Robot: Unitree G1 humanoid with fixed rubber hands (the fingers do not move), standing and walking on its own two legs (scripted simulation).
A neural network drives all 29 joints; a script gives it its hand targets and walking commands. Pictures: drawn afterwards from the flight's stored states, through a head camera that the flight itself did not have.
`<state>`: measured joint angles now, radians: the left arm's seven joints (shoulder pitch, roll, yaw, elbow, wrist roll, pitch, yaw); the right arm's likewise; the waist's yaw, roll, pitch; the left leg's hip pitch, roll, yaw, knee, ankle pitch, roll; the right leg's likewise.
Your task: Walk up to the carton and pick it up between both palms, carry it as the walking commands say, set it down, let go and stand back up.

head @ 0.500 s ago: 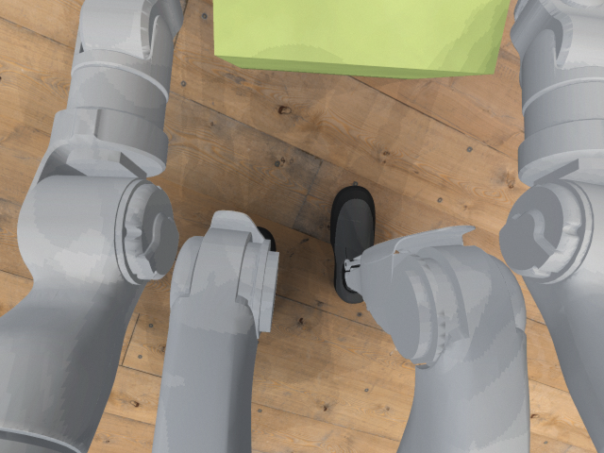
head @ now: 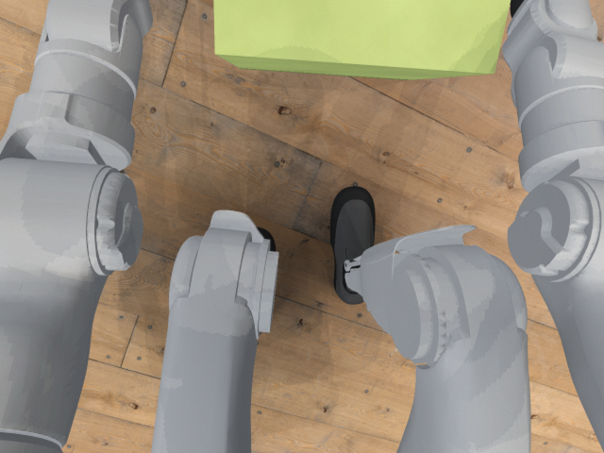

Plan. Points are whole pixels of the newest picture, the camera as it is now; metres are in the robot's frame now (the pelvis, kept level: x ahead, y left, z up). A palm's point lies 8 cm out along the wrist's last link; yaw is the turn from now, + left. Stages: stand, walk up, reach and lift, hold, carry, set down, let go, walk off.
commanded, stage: set down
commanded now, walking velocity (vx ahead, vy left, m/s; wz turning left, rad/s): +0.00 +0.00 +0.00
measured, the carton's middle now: out of the picture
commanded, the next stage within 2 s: let go in 1.44 s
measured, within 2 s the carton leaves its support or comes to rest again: neither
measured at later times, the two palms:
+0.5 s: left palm out of the picture +0.57 +0.20 -0.07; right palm out of the picture +0.56 -0.20 -0.08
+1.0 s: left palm out of the picture +0.57 +0.21 +0.05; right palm out of the picture +0.56 -0.20 +0.04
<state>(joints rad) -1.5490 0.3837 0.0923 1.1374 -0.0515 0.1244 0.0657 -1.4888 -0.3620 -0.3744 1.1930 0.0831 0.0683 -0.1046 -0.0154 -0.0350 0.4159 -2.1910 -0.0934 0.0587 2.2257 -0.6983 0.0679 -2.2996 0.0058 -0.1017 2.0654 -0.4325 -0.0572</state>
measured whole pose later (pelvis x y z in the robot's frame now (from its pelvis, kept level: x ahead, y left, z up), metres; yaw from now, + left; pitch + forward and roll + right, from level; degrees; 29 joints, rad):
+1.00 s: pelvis +0.02 +0.01 +0.16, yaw +1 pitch +34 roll -2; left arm -1.38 0.44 0.07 0.86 -0.12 0.32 0.01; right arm -1.32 -0.39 -0.31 0.90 0.14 0.25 -0.08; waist -0.02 0.00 0.33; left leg -1.67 -0.12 0.03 1.71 -0.63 0.07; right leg -1.76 0.03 -0.04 1.60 -0.43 -0.03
